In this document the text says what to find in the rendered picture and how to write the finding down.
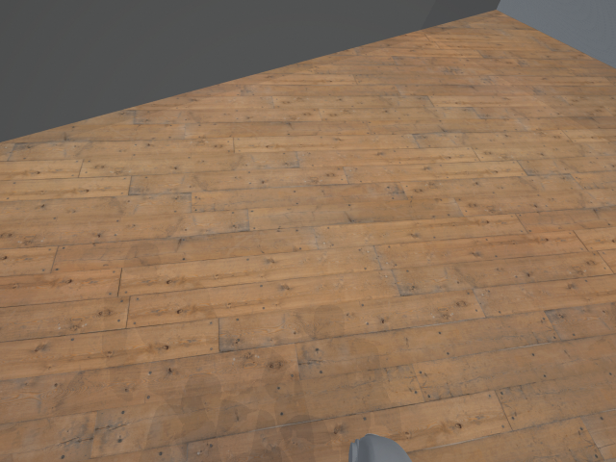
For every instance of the robot right thigh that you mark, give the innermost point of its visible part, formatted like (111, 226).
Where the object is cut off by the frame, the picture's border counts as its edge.
(376, 449)

